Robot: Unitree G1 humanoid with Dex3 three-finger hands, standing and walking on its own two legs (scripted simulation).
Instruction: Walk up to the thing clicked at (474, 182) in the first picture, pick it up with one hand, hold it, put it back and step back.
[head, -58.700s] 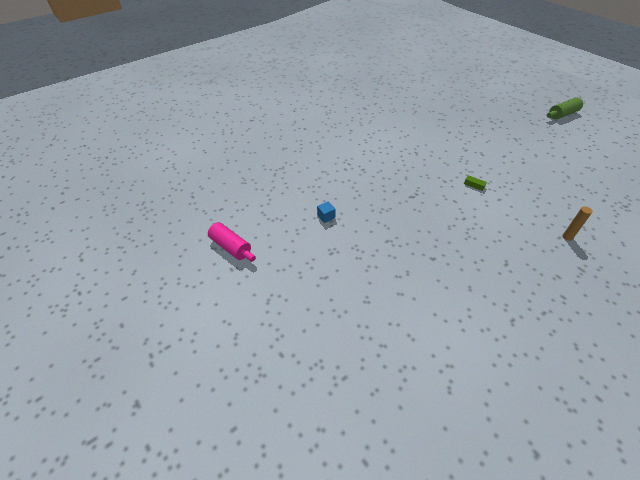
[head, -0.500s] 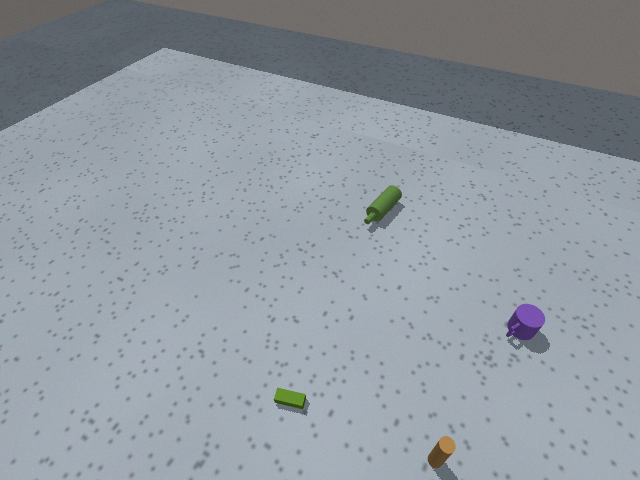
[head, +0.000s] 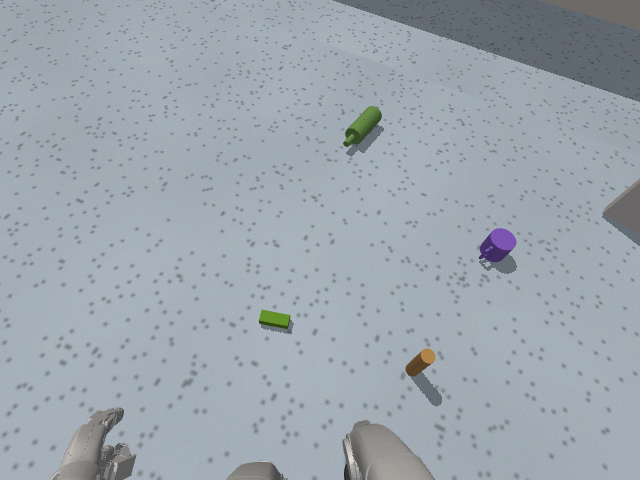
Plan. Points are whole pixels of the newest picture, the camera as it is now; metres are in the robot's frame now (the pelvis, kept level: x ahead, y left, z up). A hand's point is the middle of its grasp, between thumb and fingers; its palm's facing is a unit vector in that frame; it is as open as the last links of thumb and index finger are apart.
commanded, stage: step back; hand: left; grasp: from above
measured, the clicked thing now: (274, 319) +0.56 +0.10 -0.75
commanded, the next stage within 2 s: none
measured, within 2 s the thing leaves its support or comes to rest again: neither
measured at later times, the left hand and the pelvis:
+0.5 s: hand out of the picture +0.04 +0.25 -0.13, palm faces -0.08 -0.91 -0.41, open 7.4 cm; pelvis -0.09 +0.00 +0.01, yaw -6 degrees
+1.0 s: hand out of the picture -0.12 +0.27 -0.15, palm faces -0.12 -0.91 -0.40, open 7.4 cm; pelvis -0.24 +0.00 +0.00, yaw -8 degrees
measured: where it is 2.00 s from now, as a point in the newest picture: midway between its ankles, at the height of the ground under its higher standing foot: outside the picture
